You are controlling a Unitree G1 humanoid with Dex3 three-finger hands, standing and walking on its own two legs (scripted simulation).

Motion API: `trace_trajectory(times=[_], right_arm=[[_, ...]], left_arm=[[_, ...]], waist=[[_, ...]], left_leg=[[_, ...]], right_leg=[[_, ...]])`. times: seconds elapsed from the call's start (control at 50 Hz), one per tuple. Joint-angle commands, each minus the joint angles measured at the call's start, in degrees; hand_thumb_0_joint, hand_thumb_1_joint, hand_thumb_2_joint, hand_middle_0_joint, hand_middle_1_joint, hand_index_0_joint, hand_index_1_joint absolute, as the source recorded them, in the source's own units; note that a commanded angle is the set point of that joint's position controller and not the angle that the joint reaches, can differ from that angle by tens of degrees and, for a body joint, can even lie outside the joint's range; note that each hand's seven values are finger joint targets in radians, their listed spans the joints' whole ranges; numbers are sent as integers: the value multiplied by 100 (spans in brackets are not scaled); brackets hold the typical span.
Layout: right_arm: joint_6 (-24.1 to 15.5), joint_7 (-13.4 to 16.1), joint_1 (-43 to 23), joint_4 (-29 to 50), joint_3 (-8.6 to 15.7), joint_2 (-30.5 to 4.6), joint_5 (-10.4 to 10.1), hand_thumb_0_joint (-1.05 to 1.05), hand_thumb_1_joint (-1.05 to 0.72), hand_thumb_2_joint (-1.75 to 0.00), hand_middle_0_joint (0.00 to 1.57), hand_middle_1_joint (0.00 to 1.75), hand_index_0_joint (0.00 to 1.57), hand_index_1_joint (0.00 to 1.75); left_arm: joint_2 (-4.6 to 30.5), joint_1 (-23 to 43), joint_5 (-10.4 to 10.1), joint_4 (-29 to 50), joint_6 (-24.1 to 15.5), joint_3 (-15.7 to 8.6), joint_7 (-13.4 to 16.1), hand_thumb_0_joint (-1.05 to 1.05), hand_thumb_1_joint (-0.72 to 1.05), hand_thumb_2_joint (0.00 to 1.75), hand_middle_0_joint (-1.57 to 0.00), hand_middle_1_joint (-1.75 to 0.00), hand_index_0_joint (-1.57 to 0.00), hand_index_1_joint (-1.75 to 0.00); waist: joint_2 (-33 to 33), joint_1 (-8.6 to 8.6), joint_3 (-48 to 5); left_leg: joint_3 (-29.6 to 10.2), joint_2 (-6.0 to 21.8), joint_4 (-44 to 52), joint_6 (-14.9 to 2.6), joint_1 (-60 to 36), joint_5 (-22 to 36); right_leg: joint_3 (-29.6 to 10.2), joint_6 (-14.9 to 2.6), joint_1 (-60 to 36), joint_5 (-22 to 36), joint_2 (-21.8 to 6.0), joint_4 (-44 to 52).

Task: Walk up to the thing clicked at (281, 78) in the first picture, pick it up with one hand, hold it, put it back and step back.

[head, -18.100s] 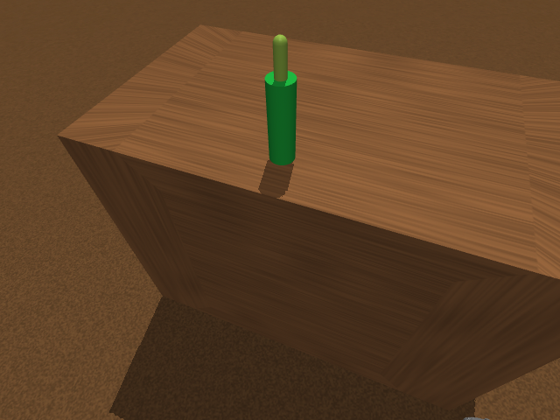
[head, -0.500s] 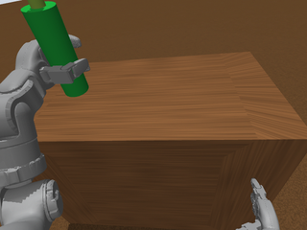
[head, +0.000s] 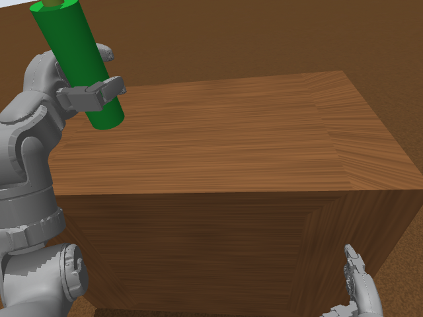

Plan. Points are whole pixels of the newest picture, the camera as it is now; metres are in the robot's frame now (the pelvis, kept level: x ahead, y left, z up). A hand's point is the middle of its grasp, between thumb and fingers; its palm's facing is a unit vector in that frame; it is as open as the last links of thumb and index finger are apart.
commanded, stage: crouch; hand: left
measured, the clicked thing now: (74, 47) +0.33 +0.17 +0.39
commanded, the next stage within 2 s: lower in 1.34 s
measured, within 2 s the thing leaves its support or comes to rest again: neither
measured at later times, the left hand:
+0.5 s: hand (127, 109) +0.40 +0.16 +0.26, palm faces +0.09 -1.00 +0.01, open 7.2 cm
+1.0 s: hand (135, 116) +0.45 +0.17 +0.22, palm faces +0.10 -0.99 -0.02, open 7.2 cm
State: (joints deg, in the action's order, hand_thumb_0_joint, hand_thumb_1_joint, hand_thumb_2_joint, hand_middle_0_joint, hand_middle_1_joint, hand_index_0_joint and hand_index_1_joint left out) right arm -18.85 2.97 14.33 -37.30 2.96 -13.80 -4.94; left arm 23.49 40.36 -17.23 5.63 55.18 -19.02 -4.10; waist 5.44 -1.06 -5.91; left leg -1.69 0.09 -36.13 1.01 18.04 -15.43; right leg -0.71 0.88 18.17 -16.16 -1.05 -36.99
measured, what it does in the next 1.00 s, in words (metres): stands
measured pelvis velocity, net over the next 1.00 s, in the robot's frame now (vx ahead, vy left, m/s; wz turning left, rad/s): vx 0.02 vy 0.00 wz -0.02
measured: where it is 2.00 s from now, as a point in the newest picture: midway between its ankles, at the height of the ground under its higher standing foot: outside the picture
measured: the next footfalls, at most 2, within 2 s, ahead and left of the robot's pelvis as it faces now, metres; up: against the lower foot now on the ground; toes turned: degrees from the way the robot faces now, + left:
none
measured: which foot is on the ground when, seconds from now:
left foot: down 0.00-1.00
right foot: down 0.00-1.00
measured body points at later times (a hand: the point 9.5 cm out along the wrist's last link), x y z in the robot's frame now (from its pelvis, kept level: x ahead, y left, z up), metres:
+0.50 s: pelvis +0.00 +0.00 +0.00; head -0.03 -0.02 +0.45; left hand +0.39 +0.21 +0.26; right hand +0.16 -0.25 -0.06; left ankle +0.05 +0.13 -0.72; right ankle +0.04 -0.13 -0.72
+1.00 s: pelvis +0.02 +0.00 +0.00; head +0.01 -0.01 +0.45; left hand +0.44 +0.22 +0.22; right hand +0.17 -0.25 -0.06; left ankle +0.05 +0.13 -0.72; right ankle +0.04 -0.13 -0.72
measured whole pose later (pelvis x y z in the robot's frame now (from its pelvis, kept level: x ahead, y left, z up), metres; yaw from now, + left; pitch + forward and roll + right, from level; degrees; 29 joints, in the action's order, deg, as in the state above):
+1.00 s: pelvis +0.02 +0.00 +0.00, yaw -1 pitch +2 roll +0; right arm -22.6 5.3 14.6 -37.1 2.3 -12.5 -0.7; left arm 19.8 41.5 -9.5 -28.5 21.1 -15.4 -2.4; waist 2.7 2.1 -3.7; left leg -0.9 0.6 -36.1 0.8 21.8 -16.3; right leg -1.5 1.1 21.8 -16.2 -0.6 -36.1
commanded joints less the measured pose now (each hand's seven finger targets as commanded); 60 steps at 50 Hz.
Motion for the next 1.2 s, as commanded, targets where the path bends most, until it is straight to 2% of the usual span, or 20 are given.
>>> trace_trajectory(times=[0.0,0.04,0.14,0.16,0.2,0.26,0.28,0.32,0.4,0.52,0.56,0.68,0.72,0.78,0.9,0.96,1.0,1.04,1.16,1.18], right_arm=[[-413,5,-894,1090,153,-581,-24,0,53,-7,5,5,5,5],[-401,25,-876,938,241,-659,-20,0,59,-4,5,5,5,5],[-477,47,-1045,843,193,-574,-6,0,60,-4,5,5,5,5],[-496,66,-968,860,258,-659,13,0,59,-4,5,5,5,5],[-493,47,-878,657,92,-476,12,0,60,-4,5,5,5,5],[-552,108,-829,803,197,-574,49,0,60,-4,5,5,5,5],[-553,126,-739,732,197,-581,72,0,60,-4,5,5,5,5],[-581,149,-690,799,169,-495,82,0,60,-4,5,5,5,5],[-642,236,-596,864,199,-536,143,0,60,-4,5,5,5,5],[-743,327,-630,855,304,-630,256,0,58,-5,5,5,5,5],[-780,330,-747,867,154,-471,271,0,57,-5,5,5,5,5],[-791,383,-903,861,139,-507,336,0,57,-5,5,5,5,5],[-765,382,-748,724,213,-593,339,0,58,-4,5,5,5,5],[-753,344,-548,713,138,-524,346,0,58,-4,5,5,5,5],[-740,283,-377,937,242,-602,371,0,58,-4,5,5,5,5],[-738,241,-484,956,68,-412,372,0,57,-5,5,5,5,5],[-729,249,-485,968,241,-598,377,0,57,-5,5,5,5,5],[-700,223,-522,975,24,-380,378,0,57,-5,5,5,5,5],[-586,216,-379,866,191,-564,400,0,57,-5,5,5,5,5],[-571,201,-382,848,75,-442,389,0,57,-5,5,5,5,5]], left_arm=[[1595,3316,-2,1263,-633,-684,12,0,34,143,-138,-153,-138,-155],[1614,3417,25,1352,-636,-625,-21,0,31,135,-137,-147,-137,-148],[1078,3305,18,531,-617,-256,-25,0,35,134,-137,-146,-138,-147],[1215,3350,24,469,-672,-368,-3,0,34,134,-136,-146,-137,-147],[849,3163,81,-250,-730,-31,-14,0,37,134,-136,-145,-137,-146],[1048,3478,148,-438,-1083,-106,66,0,37,129,-134,-141,-135,-142],[1358,3735,163,-142,-1261,-315,95,0,40,131,-135,-142,-136,-143],[1072,3753,209,-560,-1504,-72,127,0,40,130,-132,-141,-133,-141],[1552,4190,327,-320,-2231,-382,273,0,38,129,-132,-140,-133,-141],[1617,4094,528,-593,-2997,-439,401,0,33,131,-135,-144,-135,-144],[1461,4079,534,-672,-3210,-301,330,0,36,132,-136,-145,-137,-146],[1175,3926,603,-1228,-3550,-7,169,0,34,131,-136,-145,-137,-146],[1282,3783,602,-1483,-3636,-104,141,0,36,133,-137,-147,-138,-147],[1162,3813,658,-1537,-3766,25,120,0,34,133,-135,-146,-136,-146],[1327,3844,632,-1603,-4056,-176,167,0,36,133,-134,-146,-136,-146],[1171,3921,643,-1440,-4249,-46,148,0,33,135,-136,-148,-138,-148],[1349,3908,650,-1543,-4346,-158,170,0,34,136,-138,-150,-140,-150],[1114,3949,682,-1626,-4416,29,152,0,36,138,-138,-150,-139,-151],[1206,3846,722,-2071,-4590,-45,186,0,36,139,-139,-152,-140,-152],[1198,3857,733,-2072,-4621,-2,156,0,37,139,-139,-151,-140,-152]], waist=[[-501,-98,-1274],[-115,-64,-1296],[-403,23,-874],[-542,64,-991],[-528,96,-653],[-689,146,-904],[-654,130,-982],[-667,200,-1075],[-385,119,-1531],[-65,126,-1905],[-152,116,-1854],[-228,235,-1883],[-270,255,-1825],[-209,283,-1747],[-332,307,-1800],[-237,286,-1957],[-206,308,-1976],[-133,300,-1902],[-161,338,-1890],[-149,351,-1901]], left_leg=[[194,-178,481,-211,-593,341],[157,-156,531,-171,-714,308],[81,-102,685,-179,-510,-251],[84,-92,658,-190,-571,-205],[118,-134,681,-195,-393,-367],[166,-160,626,-212,-467,-352],[183,-186,607,-222,-422,-314],[204,-202,505,-224,-476,-158],[136,-132,476,-176,-689,118],[106,-69,390,-138,-757,256],[100,-67,399,-148,-644,191],[170,-77,283,-175,-707,691],[158,-68,357,-177,-672,636],[103,-19,443,-150,-794,647],[167,-52,376,-177,-766,962],[176,-70,366,-181,-804,989],[166,-56,362,-172,-840,1105],[160,-51,370,-160,-860,1151],[154,-39,413,-149,-813,1208],[181,-67,421,-166,-785,1132]], right_leg=[[303,-21,-83,246,91,792],[325,-59,47,268,108,756],[334,-31,262,-155,129,851],[331,-6,195,-82,126,850],[306,-9,376,-208,102,918],[275,5,346,-254,74,956],[222,18,294,-250,36,977],[118,37,301,-180,-28,954],[256,-14,228,226,44,744],[271,-54,123,405,91,562],[258,-46,106,336,92,590],[227,-49,119,829,113,556],[239,-48,112,788,127,587],[295,-71,245,814,166,580],[262,-40,30,1114,159,590],[245,-38,-65,1149,123,602],[254,-45,-92,1261,137,592],[259,-59,-23,1292,142,587],[265,-74,-72,1352,158,610],[242,-58,-109,1322,134,671]])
